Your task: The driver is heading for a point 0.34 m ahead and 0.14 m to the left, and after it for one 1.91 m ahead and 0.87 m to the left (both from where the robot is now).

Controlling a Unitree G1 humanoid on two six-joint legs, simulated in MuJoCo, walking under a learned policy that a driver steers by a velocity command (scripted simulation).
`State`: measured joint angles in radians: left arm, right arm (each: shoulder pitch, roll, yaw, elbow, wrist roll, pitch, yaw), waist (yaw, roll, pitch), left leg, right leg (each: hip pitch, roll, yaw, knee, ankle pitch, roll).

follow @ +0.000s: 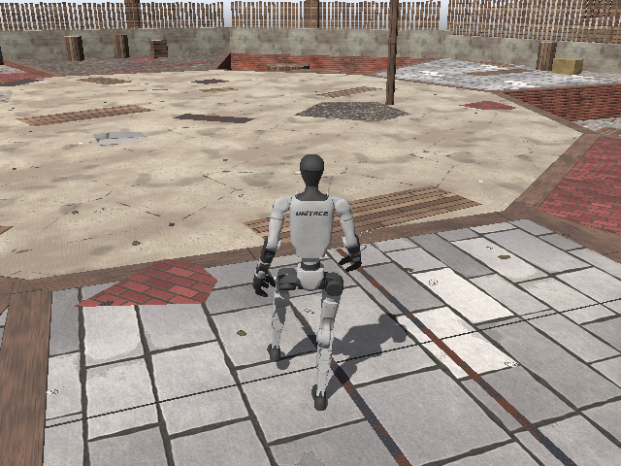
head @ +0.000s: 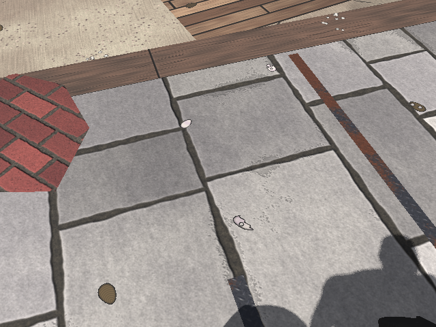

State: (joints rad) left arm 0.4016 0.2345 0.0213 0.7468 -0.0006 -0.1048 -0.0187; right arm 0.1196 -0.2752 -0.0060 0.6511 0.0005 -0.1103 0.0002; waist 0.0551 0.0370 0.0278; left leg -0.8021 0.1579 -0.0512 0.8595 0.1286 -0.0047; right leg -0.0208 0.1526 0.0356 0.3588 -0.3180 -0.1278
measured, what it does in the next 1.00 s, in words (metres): walks ahead, turning left: left foot, then right foot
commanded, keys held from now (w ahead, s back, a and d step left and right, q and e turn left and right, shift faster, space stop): w+q+shift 0.12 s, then q+shift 0.62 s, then shift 0.20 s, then e+shift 0.06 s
